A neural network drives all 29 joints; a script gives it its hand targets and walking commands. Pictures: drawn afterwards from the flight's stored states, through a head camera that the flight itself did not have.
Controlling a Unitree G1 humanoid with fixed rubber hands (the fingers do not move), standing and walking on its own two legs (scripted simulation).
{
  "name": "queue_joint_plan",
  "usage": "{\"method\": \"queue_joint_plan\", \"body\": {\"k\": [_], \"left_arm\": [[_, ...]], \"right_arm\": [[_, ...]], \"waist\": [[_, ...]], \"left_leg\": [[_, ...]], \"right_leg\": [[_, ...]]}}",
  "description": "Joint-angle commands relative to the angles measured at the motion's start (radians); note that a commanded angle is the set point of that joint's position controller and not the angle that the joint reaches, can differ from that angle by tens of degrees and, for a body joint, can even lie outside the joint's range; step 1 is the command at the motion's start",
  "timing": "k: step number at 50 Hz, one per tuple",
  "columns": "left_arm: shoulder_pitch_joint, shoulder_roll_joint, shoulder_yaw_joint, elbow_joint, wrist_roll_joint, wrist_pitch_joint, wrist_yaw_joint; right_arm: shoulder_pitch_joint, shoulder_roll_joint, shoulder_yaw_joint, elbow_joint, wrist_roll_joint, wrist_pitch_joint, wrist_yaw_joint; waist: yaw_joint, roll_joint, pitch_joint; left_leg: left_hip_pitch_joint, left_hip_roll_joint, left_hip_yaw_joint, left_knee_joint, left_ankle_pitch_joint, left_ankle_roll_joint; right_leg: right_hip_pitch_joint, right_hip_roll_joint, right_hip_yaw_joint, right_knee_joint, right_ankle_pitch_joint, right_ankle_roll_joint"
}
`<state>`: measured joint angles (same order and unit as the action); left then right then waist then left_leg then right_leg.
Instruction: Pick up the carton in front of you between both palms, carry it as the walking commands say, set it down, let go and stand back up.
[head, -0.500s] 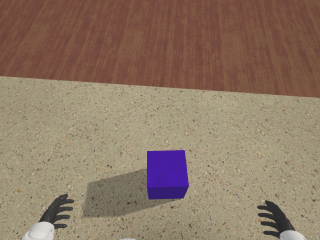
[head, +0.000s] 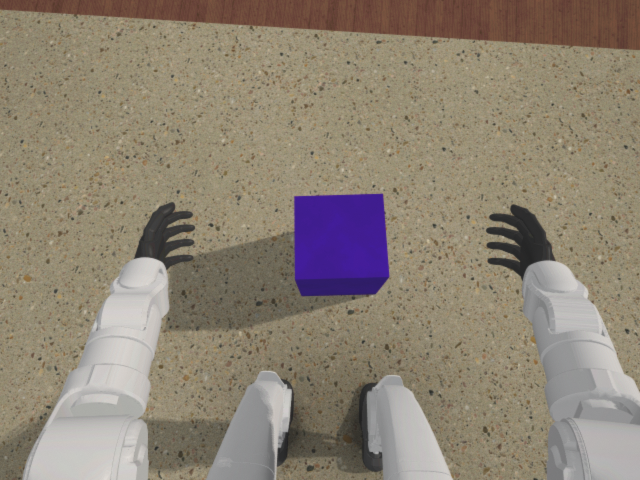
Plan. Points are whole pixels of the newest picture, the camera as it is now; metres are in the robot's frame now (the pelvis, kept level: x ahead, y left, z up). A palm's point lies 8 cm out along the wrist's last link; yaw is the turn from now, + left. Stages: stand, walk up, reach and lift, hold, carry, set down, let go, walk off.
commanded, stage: reach and lift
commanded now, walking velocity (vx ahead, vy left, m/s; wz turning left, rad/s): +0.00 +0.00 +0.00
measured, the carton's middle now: (338, 249) +0.52 -0.01 -0.57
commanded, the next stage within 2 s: none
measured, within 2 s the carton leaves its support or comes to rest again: neither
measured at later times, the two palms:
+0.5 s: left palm (224, 173) +0.52 +0.18 -0.15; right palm (469, 166) +0.54 -0.20 -0.15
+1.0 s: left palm (249, 230) +0.51 +0.18 -0.38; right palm (430, 228) +0.52 -0.20 -0.39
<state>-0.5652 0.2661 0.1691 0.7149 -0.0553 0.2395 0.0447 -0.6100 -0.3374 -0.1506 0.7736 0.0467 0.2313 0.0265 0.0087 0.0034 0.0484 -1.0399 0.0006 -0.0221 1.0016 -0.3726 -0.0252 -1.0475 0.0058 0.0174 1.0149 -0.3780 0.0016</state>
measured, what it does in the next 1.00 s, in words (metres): lowers itself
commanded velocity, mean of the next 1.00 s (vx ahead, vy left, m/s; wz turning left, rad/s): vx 0.00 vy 0.00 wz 0.00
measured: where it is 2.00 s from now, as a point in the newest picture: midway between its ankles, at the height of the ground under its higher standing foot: (325, 440)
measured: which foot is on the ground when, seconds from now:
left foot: down 0.00-1.00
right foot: down 0.00-1.00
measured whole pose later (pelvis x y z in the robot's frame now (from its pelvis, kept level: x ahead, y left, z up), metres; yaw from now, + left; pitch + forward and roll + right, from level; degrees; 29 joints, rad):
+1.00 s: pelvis -0.03 +0.00 -0.22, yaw +2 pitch +51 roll +3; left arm -1.32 0.27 0.26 0.92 -0.10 0.11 0.14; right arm -1.39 -0.41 -0.17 1.02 0.10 0.11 -0.06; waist 0.01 0.01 0.08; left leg -2.14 -0.06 -0.04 1.80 -0.54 -0.07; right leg -2.15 0.05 0.08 1.83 -0.52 0.04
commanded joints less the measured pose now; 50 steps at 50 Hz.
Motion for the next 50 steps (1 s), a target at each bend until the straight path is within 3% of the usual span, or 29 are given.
{"method": "queue_joint_plan", "body": {"k": [1, 8, 14, 18, 23, 28, 30, 33, 35, 39, 45, 48, 49, 50], "left_arm": [[-0.321, 0.138, 0.048, -0.063, -0.009, -0.002, 0.016], [-0.695, 0.134, 0.101, 0.052, 0.000, 0.033, 0.040], [-0.918, 0.121, 0.173, 0.105, 0.050, 0.025, 0.048], [-1.005, 0.105, 0.225, 0.095, 0.091, 0.001, 0.047], [-0.959, 0.063, 0.267, 0.040, 0.136, -0.042, 0.037], [-0.859, -0.011, 0.300, 0.037, 0.179, -0.111, 0.022], [-0.827, -0.029, 0.312, 0.050, 0.192, -0.134, 0.021], [-0.797, -0.039, 0.321, 0.072, 0.204, -0.157, 0.025], [-0.796, -0.043, 0.317, 0.085, 0.202, -0.168, 0.029], [-0.826, -0.016, 0.272, 0.098, 0.154, -0.174, 0.047], [-0.928, 0.078, 0.134, 0.087, 0.006, -0.162, 0.086], [-1.003, 0.122, 0.086, 0.080, -0.055, -0.145, 0.101], [-1.019, 0.150, 0.069, 0.065, -0.086, -0.140, 0.112], [-1.066, 0.154, 0.061, 0.123, -0.090, -0.129, 0.114]], "right_arm": [[-0.343, -0.159, -0.038, -0.053, 0.010, -0.003, -0.006], [-0.735, -0.185, -0.068, 0.094, -0.008, 0.032, -0.002], [-0.985, -0.193, -0.118, 0.183, -0.059, 0.018, 0.009], [-1.090, -0.187, -0.158, 0.190, -0.104, -0.005, 0.013], [-1.054, -0.149, -0.204, 0.140, -0.155, -0.041, 0.017], [-0.957, -0.062, -0.257, 0.117, -0.197, -0.102, 0.017], [-0.919, -0.036, -0.275, 0.122, -0.212, -0.122, 0.013], [-0.867, -0.019, -0.282, 0.140, -0.219, -0.143, 0.003], [-0.846, -0.017, -0.274, 0.151, -0.210, -0.153, -0.007], [-0.868, -0.064, -0.224, 0.153, -0.155, -0.167, -0.034], [-0.994, -0.161, -0.072, 0.124, -0.005, -0.160, -0.075], [-1.079, -0.197, -0.013, 0.111, 0.060, -0.142, -0.084], [-1.130, -0.218, 0.013, 0.098, 0.097, -0.135, -0.092], [-1.143, -0.209, 0.021, 0.151, 0.092, -0.124, -0.093]], "waist": [[0.002, -0.027, -0.708], [0.012, -0.033, -0.814], [0.024, -0.046, -0.903], [0.027, -0.055, -0.991], [0.029, -0.067, -1.165], [0.026, -0.074, -1.118], [0.019, -0.071, -1.092], [0.010, -0.050, -1.054], [0.006, -0.033, -1.013], [-0.005, -0.010, -1.075], [-0.001, -0.037, -1.278], [0.007, -0.064, -1.336], [0.017, -0.079, -1.387], [-0.001, -0.115, -1.292]], "left_leg": [[0.213, -0.046, 0.038, -0.061, 0.297, -0.021], [0.089, -0.046, 0.074, -0.059, 0.084, -0.018], [0.034, -0.056, 0.092, -0.034, 0.075, -0.029], [0.027, -0.066, 0.094, -0.018, 0.147, -0.035], [0.047, -0.085, 0.095, 0.006, 0.405, -0.029], [-0.117, -0.082, 0.073, 0.061, 0.576, -0.030], [-0.199, -0.079, 0.064, 0.106, 0.595, -0.033], [-0.286, -0.078, 0.063, 0.199, 0.536, -0.041], [-0.328, -0.078, 0.060, 0.272, 0.502, -0.045], [-0.348, -0.079, 0.051, 0.443, 0.529, -0.051], [-0.390, -0.077, 0.082, 0.662, 0.490, -0.054], [-0.422, -0.077, 0.097, 0.740, 0.427, -0.049], [-0.546, -0.084, 0.127, 0.744, 0.259, -0.049], [-0.541, -0.069, 0.118, 0.753, 0.213, -0.040]], "right_leg": [[0.309, 0.030, -0.013, -0.073, 0.343, 0.034], [0.192, 0.032, -0.029, -0.073, 0.105, 0.036], [0.131, 0.044, -0.039, -0.058, 0.078, 0.030], [0.147, 0.057, -0.046, -0.036, 0.179, 0.032], [0.255, 0.071, -0.040, 0.012, 0.510, 0.034], [0.186, 0.062, -0.007, 0.090, 0.760, 0.032], [0.114, 0.057, 0.002, 0.136, 0.788, 0.038], [-0.072, 0.058, -0.008, 0.216, 0.665, 0.048], [-0.215, 0.062, -0.013, 0.270, 0.571, 0.053], [-0.377, 0.067, -0.018, 0.412, 0.527, 0.057], [-0.344, 0.056, -0.038, 0.649, 0.529, 0.056], [-0.308, 0.051, -0.047, 0.741, 0.489, 0.056], [-0.173, 0.040, -0.032, 0.763, 0.425, 0.042], [-0.283, 0.043, -0.056, 0.764, 0.323, 0.054]]}}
